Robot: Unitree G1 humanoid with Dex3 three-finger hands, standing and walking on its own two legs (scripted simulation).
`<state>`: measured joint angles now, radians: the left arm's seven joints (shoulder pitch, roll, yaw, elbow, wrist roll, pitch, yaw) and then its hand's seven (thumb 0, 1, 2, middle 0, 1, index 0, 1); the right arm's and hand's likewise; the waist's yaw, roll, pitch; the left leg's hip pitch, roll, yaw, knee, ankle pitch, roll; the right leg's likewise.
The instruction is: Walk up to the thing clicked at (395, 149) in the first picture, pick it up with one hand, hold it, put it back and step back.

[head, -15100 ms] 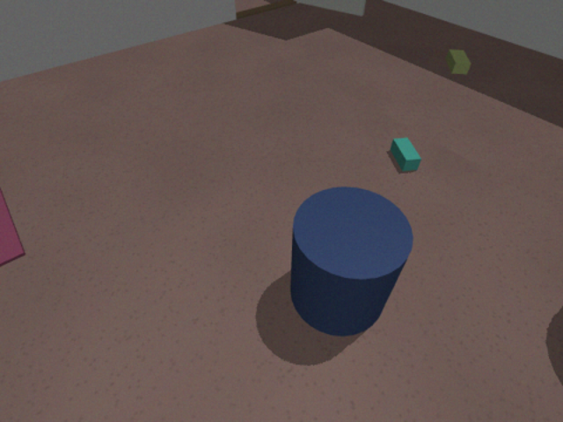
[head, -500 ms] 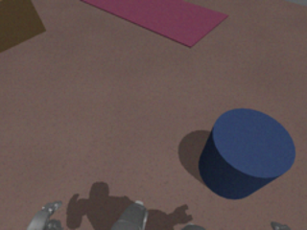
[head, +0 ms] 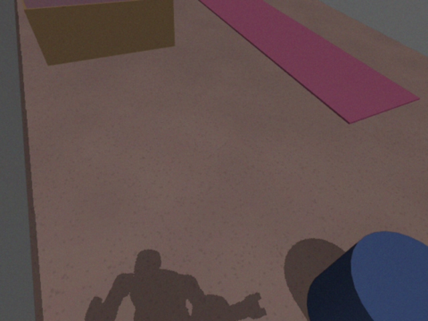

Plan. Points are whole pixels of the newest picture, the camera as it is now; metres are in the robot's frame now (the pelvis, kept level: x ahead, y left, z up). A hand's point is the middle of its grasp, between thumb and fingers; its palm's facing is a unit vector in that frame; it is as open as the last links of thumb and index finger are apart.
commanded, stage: walk up
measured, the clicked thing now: out of the picture -0.27 -1.40 -0.72
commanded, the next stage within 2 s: stand in 1.38 s
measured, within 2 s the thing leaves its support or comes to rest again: neither
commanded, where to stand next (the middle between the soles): +0.09 +0.00 m, yaw +22 degrees
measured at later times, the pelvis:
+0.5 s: pelvis +0.01 -0.06 +0.00, yaw +15 degrees
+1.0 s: pelvis +0.03 -0.04 +0.00, yaw +23 degrees
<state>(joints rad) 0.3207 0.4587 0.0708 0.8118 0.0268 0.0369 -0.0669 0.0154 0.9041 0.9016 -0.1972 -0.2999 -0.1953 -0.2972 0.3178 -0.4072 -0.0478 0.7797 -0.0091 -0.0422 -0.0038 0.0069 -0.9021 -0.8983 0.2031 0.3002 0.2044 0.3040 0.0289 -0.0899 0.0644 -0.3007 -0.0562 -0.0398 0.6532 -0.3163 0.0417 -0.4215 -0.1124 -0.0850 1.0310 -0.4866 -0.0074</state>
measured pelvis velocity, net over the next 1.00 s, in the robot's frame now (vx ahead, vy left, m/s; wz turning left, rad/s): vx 0.03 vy -0.04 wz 0.41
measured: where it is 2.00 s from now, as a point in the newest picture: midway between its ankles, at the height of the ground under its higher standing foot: outside the picture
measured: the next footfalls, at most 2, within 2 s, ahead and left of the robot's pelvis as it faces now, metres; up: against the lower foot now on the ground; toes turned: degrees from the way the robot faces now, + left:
right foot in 0.26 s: +0.14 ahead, -0.15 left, +0.00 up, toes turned +18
left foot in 0.66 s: +0.04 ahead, +0.10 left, +0.00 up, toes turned +19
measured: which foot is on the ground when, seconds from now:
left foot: down 0.00-0.28, up 0.30-0.64, down 0.66-1.00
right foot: up 0.00-0.24, down 0.26-1.00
